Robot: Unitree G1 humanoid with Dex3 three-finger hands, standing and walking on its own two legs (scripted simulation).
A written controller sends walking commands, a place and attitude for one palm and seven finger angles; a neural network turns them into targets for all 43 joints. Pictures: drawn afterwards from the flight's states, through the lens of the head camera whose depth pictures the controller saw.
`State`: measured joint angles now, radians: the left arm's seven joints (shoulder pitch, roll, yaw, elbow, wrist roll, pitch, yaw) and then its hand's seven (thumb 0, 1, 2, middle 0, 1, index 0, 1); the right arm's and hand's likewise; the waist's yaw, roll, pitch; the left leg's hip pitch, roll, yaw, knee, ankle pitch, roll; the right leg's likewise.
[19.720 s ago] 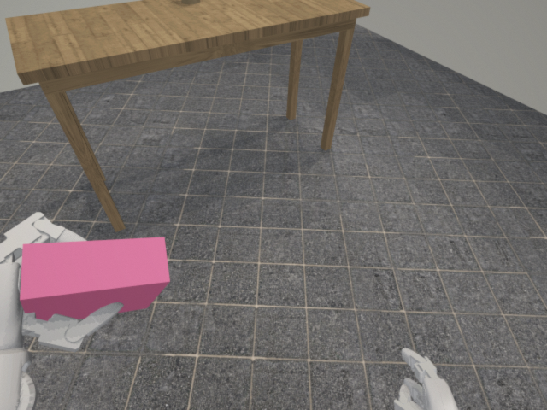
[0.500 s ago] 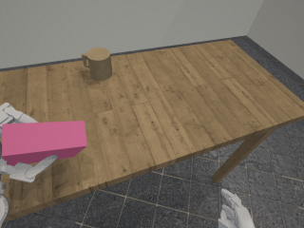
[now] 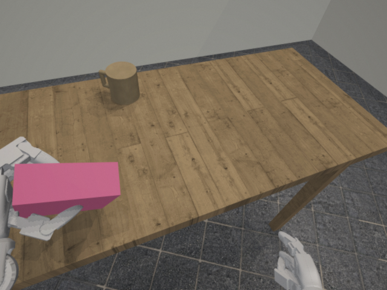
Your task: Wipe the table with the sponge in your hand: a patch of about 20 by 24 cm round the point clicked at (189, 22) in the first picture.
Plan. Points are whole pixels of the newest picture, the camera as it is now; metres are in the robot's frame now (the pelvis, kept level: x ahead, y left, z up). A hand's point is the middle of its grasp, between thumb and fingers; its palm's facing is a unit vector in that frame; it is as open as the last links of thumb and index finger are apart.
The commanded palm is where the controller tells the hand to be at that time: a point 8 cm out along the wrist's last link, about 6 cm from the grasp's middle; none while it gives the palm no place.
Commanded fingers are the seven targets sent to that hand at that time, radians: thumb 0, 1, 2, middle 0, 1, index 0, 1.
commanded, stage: look again from close up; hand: left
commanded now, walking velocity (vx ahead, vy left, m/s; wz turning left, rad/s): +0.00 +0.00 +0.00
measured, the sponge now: (82, 189) +0.24 +0.21 +0.12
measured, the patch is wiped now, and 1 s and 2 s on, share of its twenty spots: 0.00 0.00 0.00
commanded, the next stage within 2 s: turn the palm down, sponge in hand in 0.28 s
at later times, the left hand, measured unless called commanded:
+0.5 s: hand (16, 156) +0.24 +0.28 +0.19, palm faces +0.47 -0.75 -0.47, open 9.5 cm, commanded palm +0.16 +0.28 +0.18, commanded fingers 0.00 0.10 1.30 -1.20 -1.60 -1.20 -1.60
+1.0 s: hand (34, 207) +0.19 +0.25 +0.16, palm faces +0.36 -0.53 -0.77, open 9.5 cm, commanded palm +0.15 +0.25 +0.21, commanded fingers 0.00 0.10 1.30 -1.20 -1.60 -1.20 -1.60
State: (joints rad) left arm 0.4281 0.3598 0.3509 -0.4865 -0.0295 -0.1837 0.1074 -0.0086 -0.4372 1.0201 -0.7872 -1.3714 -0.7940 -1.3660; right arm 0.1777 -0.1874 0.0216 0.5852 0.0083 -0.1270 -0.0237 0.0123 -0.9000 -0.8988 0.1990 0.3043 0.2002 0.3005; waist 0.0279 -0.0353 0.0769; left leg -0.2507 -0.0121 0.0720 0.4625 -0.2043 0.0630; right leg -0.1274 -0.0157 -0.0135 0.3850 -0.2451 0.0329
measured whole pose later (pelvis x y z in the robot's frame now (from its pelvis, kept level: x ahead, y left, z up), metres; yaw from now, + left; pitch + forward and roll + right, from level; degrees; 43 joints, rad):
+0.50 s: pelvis -0.01 -0.01 -0.01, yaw +2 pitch -1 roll +0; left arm 0.10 0.53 0.40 -0.33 0.01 -0.05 0.05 -0.01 -0.44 1.02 -0.79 -1.37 -0.80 -1.36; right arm 0.19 -0.21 0.05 0.61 -0.01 -0.09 -0.01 0.01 -0.90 -0.90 0.20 0.30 0.20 0.30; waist 0.06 -0.04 0.05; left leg -0.30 -0.04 0.04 0.51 -0.20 0.05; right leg -0.21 -0.03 -0.03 0.54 -0.31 -0.01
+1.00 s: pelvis -0.03 -0.08 -0.02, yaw +5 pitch -3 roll +0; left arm 0.09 0.62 0.29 -0.20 0.21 0.27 -0.05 -0.01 -0.44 1.02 -0.79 -1.37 -0.79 -1.37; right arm 0.12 -0.28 0.05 0.60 0.04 -0.01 -0.09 0.01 -0.90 -0.90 0.20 0.30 0.20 0.30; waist 0.08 0.10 0.00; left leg -0.35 0.03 -0.04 0.64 -0.23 -0.01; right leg -0.24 0.04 -0.11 0.65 -0.36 -0.07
